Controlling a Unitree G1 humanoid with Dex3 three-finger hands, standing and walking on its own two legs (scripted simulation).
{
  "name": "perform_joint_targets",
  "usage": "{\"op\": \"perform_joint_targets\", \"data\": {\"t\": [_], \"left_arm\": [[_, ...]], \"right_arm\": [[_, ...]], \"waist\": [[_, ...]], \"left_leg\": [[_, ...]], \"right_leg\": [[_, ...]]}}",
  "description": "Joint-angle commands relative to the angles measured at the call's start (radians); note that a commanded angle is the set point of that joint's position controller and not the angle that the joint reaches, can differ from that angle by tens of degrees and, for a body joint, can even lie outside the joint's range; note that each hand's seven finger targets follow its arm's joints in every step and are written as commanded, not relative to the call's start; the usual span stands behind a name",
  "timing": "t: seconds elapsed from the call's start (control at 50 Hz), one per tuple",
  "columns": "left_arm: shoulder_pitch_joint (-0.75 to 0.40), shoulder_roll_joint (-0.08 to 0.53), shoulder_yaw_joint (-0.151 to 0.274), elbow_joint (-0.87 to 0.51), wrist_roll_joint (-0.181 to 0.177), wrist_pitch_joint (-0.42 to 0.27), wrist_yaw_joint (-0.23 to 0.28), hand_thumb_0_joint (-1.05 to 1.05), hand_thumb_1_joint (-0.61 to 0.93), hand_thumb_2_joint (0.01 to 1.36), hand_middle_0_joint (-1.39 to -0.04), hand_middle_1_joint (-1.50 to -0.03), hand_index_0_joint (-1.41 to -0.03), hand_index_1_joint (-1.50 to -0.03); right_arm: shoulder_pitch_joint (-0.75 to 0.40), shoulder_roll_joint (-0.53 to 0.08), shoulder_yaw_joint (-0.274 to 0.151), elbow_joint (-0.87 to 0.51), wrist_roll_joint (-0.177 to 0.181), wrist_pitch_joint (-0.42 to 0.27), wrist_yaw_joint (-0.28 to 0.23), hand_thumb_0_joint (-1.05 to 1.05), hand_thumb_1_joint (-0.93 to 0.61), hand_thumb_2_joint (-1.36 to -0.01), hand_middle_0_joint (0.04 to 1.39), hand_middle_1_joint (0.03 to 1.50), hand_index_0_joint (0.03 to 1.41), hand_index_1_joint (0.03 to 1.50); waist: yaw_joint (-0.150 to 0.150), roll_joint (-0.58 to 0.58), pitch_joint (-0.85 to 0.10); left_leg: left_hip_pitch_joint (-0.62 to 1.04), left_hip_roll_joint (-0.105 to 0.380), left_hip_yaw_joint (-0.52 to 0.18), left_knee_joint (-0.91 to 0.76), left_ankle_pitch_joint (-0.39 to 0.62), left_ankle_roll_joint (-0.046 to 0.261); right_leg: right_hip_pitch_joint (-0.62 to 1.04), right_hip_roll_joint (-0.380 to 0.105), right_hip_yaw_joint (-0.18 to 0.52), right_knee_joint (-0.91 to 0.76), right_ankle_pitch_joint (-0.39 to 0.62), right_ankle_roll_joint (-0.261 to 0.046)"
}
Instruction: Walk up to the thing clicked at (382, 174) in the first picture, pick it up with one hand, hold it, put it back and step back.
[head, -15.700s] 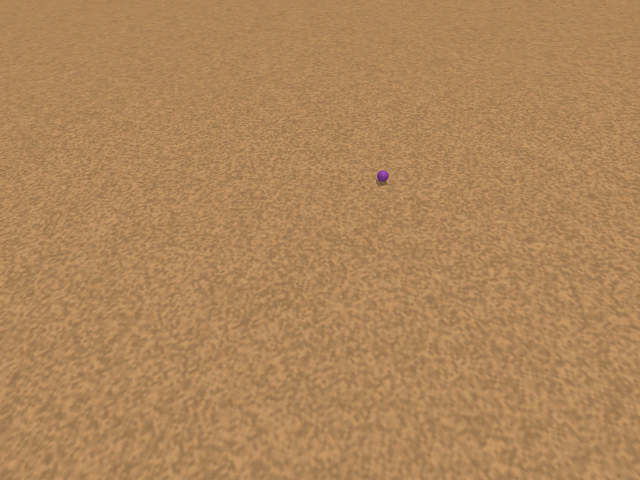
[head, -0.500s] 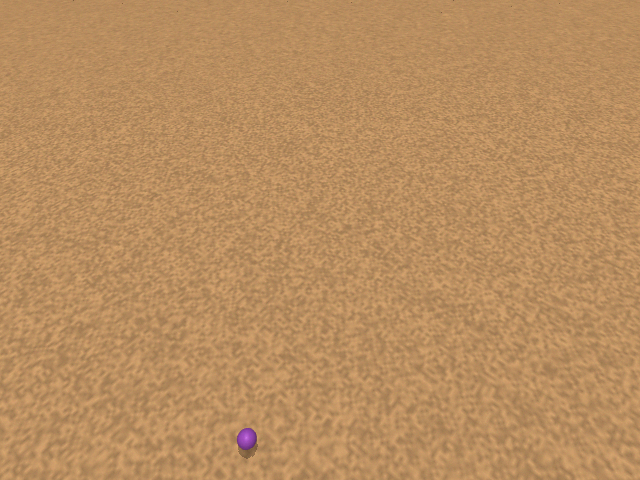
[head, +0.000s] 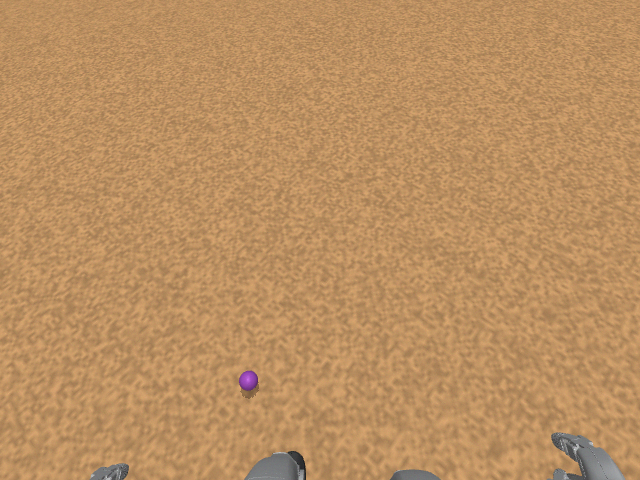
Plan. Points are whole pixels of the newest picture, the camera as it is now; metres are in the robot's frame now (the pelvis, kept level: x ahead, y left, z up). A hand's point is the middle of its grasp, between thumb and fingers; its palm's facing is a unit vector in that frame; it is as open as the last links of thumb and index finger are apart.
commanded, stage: walk up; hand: left
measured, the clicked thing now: (248, 380) +0.42 +0.28 -0.73
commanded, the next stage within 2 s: stand in 1.92 s
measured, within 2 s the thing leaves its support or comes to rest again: neither
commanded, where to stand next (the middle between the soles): +0.05 +0.03 m, yaw +3 degrees
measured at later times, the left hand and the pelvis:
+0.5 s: hand out of the picture -0.04 +0.29 -0.16, palm faces +0.08 -0.91 -0.41, open 7.4 cm; pelvis -0.13 +0.01 -0.01, yaw +6 degrees
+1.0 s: hand out of the picture -0.19 +0.28 -0.14, palm faces -0.01 -0.91 -0.42, open 7.4 cm; pelvis -0.26 +0.01 +0.00, yaw -1 degrees
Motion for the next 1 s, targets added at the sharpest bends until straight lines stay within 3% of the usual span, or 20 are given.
{"op": "perform_joint_targets", "data": {"t": [0.0,0.02,0.04,0.06,0.12,0.2,0.32,0.42,0.44,0.46,0.48,0.56,0.66,0.76,0.78,0.8,0.82,0.84,0.9,0.98], "left_arm": [[0.184,0.2,0.059,-0.024,0.032,-0.024,0.019,0.0,0.9,0.9,-0.2,-0.3,-0.2,-0.3],[0.109,0.298,0.083,-0.065,0.043,-0.032,0.02,0.0,0.9,0.9,-0.2,-0.3,-0.2,-0.3],[0.062,0.365,0.091,-0.119,0.049,-0.034,0.018,0.0,0.9,0.9,-0.2,-0.3,-0.2,-0.3],[0.005,0.352,0.09,-0.143,0.049,-0.042,0.024,0.0,0.9,0.9,-0.2,-0.3,-0.2,-0.3],[-0.099,0.249,0.079,-0.181,0.047,-0.045,0.028,0.0,0.9,0.9,-0.2,-0.3,-0.2,-0.3],[0.091,0.21,0.071,-0.181,0.037,-0.045,0.048,0.0,0.9,0.9,-0.2,-0.3,-0.2,-0.3],[0.156,0.24,0.088,-0.217,0.026,-0.035,0.061,0.0,0.9,0.9,-0.2,-0.3,-0.2,-0.3],[0.044,0.255,0.077,-0.261,0.016,-0.022,0.046,0.0,0.9,0.9,-0.2,-0.3,-0.2,-0.3],[0.061,0.215,0.066,-0.264,0.013,-0.019,0.045,0.0,0.9,0.9,-0.2,-0.3,-0.2,-0.3],[0.015,0.193,0.068,-0.274,0.005,-0.024,0.053,0.0,0.9,0.9,-0.2,-0.3,-0.2,-0.3],[-0.037,0.21,0.079,-0.26,0.026,-0.022,0.063,0.0,0.9,0.9,-0.2,-0.3,-0.2,-0.3],[0.139,0.189,0.076,-0.185,0.004,-0.018,0.052,0.0,0.9,0.9,-0.2,-0.3,-0.2,-0.3],[0.12,0.168,0.065,-0.197,0.018,-0.039,0.038,0.0,0.9,0.9,-0.2,-0.3,-0.2,-0.3],[0.2,0.156,0.058,-0.136,0.029,-0.07,0.031,0.0,0.9,0.9,-0.2,-0.3,-0.2,-0.3],[0.228,0.168,0.063,-0.118,0.036,-0.079,0.033,0.0,0.9,0.9,-0.2,-0.3,-0.2,-0.3],[0.219,0.229,0.08,-0.121,0.049,-0.086,0.034,0.0,0.9,0.9,-0.2,-0.3,-0.2,-0.3],[0.178,0.321,0.102,-0.143,0.045,-0.084,0.027,0.0,0.9,0.9,-0.2,-0.3,-0.2,-0.3],[0.118,0.375,0.106,-0.177,0.052,-0.084,0.027,0.0,0.9,0.9,-0.2,-0.3,-0.2,-0.3],[0.01,0.256,0.08,-0.196,0.046,-0.088,0.036,0.0,0.9,0.9,-0.2,-0.3,-0.2,-0.3],[0.086,0.225,0.079,-0.181,0.058,-0.084,0.021,0.0,0.9,0.9,-0.2,-0.3,-0.2,-0.3]], "right_arm": [[-0.071,-0.189,-0.045,-0.119,0.014,0.008,-0.015,0.0,-0.9,-0.9,0.2,0.3,0.2,0.3],[-0.005,-0.132,-0.032,-0.123,0.013,0.011,-0.017,0.0,-0.9,-0.9,0.2,0.3,0.2,0.3],[0.013,-0.17,-0.045,-0.127,0.002,0.019,-0.028,0.0,-0.9,-0.9,0.2,0.3,0.2,0.3],[0.029,-0.204,-0.06,-0.121,0.004,0.023,-0.029,0.0,-0.9,-0.9,0.2,0.3,0.2,0.3],[0.148,-0.223,-0.064,-0.09,0.019,0.012,-0.029,0.0,-0.9,-0.9,0.2,0.3,0.2,0.3],[0.074,-0.192,-0.039,-0.143,-0.002,0.004,-0.036,0.0,-0.9,-0.9,0.2,0.3,0.2,0.3],[0.106,-0.191,-0.049,-0.166,-0.013,0.001,-0.03,0.0,-0.9,-0.9,0.2,0.3,0.2,0.3],[0.267,-0.194,-0.07,-0.115,-0.021,0.007,-0.006,0.0,-0.9,-0.9,0.2,0.3,0.2,0.3],[0.248,-0.246,-0.085,-0.133,-0.039,0.005,-0.004,0.0,-0.9,-0.9,0.2,0.3,0.2,0.3],[0.148,-0.341,-0.098,-0.159,-0.022,0.01,0.005,0.0,-0.9,-0.9,0.2,0.3,0.2,0.3],[0.138,-0.359,-0.107,-0.173,-0.028,0.002,0.004,0.0,-0.9,-0.9,0.2,0.3,0.2,0.3],[0.0,-0.233,-0.063,-0.208,-0.029,-0.007,-0.022,0.0,-0.9,-0.9,0.2,0.3,0.2,0.3],[0.111,-0.212,-0.067,-0.206,-0.023,-0.01,-0.02,0.0,-0.9,-0.9,0.2,0.3,0.2,0.3],[0.089,-0.242,-0.073,-0.212,-0.01,0.002,-0.011,0.0,-0.9,-0.9,0.2,0.3,0.2,0.3],[0.081,-0.23,-0.067,-0.21,-0.002,0.005,-0.008,0.0,-0.9,-0.9,0.2,0.3,0.2,0.3],[0.068,-0.187,-0.053,-0.221,0.004,0.004,-0.004,0.0,-0.9,-0.9,0.2,0.3,0.2,0.3],[0.037,-0.145,-0.044,-0.239,0.011,0.002,-0.007,0.0,-0.9,-0.9,0.2,0.3,0.2,0.3],[0.013,-0.187,-0.061,-0.23,0.001,0.01,-0.017,0.0,-0.9,-0.9,0.2,0.3,0.2,0.3],[0.118,-0.197,-0.064,-0.171,0.023,-0.003,-0.013,0.0,-0.9,-0.9,0.2,0.3,0.2,0.3],[0.112,-0.165,-0.047,-0.153,-0.002,-0.036,-0.003,0.0,-0.9,-0.9,0.2,0.3,0.2,0.3]], "waist": [[0.056,-0.063,-0.172],[0.012,-0.261,-0.127],[0.032,-0.23,-0.133],[0.009,-0.215,-0.125],[-0.056,-0.131,-0.162],[0.056,-0.13,-0.191],[0.07,-0.203,-0.271],[-0.046,-0.185,-0.276],[-0.053,0.004,-0.247],[-0.052,0.28,-0.225],[-0.088,0.261,-0.18],[0.042,0.14,-0.115],[-0.034,0.152,-0.181],[0.0,0.15,-0.249],[0.021,0.121,-0.256],[0.021,-0.004,-0.225],[0.034,-0.22,-0.168],[0.058,-0.244,-0.118],[-0.026,-0.11,-0.101],[0.043,-0.203,-0.135]], "left_leg": [[-0.01,0.018,-0.12,0.16,-0.002,0.085],[-0.17,-0.146,-0.071,0.346,-0.401,0.018],[-0.093,-0.149,-0.168,0.553,-0.51,0.014],[-0.065,-0.14,-0.203,0.694,-0.469,0.016],[-0.121,-0.156,-0.178,0.757,-0.337,-0.004],[-0.22,-0.118,-0.152,0.612,-0.388,-0.02],[-0.093,-0.064,-0.062,0.301,-0.401,-0.013],[0.224,-0.047,0.016,-0.028,-0.14,0.043],[0.237,0.105,-0.196,-0.115,-0.029,0.102],[0.14,0.301,-0.413,-0.192,0.116,0.252],[0.036,0.376,-0.511,-0.235,0.152,0.333],[0.123,0.224,-0.207,-0.109,0.285,0.236],[0.317,0.221,-0.175,-0.041,0.357,0.271],[0.256,0.201,-0.156,0.041,0.183,0.207],[0.191,0.183,-0.129,0.082,0.122,0.166],[0.0,0.114,-0.098,0.16,-0.035,0.1],[-0.104,-0.059,-0.025,0.288,-0.343,0.029],[-0.027,-0.051,-0.123,0.513,-0.481,0.004],[-0.038,-0.087,-0.173,0.597,-0.356,0.005],[-0.021,-0.058,-0.032,0.226,-0.392,-0.008]], "right_leg": [[0.077,-0.145,0.17,-0.427,0.319,-0.003],[0.083,-0.333,0.408,-0.492,0.456,-0.068],[-0.113,-0.454,0.491,-0.505,0.465,-0.242],[-0.17,-0.456,0.496,-0.5,0.491,-0.276],[0.011,-0.279,0.198,-0.353,0.66,-0.161],[0.277,-0.306,0.193,-0.266,0.853,-0.172],[0.35,-0.336,0.208,-0.22,0.95,-0.182],[0.031,-0.273,0.155,-0.18,0.56,-0.08],[-0.104,-0.17,0.103,-0.046,0.357,-0.022],[-0.159,0.05,-0.051,0.171,-0.088,0.02],[-0.146,0.065,0.095,0.389,-0.219,0.025],[-0.234,0.059,0.133,0.515,-0.049,0.02],[-0.18,0.022,0.062,0.211,-0.068,0.081],[0.069,0.004,-0.042,-0.316,0.14,0.036],[0.148,-0.005,-0.027,-0.422,0.241,0.017],[0.211,-0.105,0.185,-0.415,0.214,-0.028],[0.104,-0.324,0.455,-0.469,0.21,-0.162],[-0.114,-0.456,0.586,-0.497,0.24,-0.277],[-0.06,-0.294,0.279,-0.381,0.396,-0.187],[0.095,-0.224,0.206,-0.386,0.141,-0.134]]}}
